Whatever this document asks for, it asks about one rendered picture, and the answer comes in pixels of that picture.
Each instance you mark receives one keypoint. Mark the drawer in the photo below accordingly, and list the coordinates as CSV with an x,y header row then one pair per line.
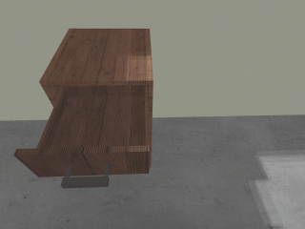
x,y
91,126

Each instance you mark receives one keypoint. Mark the cabinet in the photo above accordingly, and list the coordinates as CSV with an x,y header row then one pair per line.
x,y
103,57

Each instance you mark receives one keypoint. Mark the handle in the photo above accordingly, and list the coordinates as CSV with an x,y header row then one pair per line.
x,y
85,182

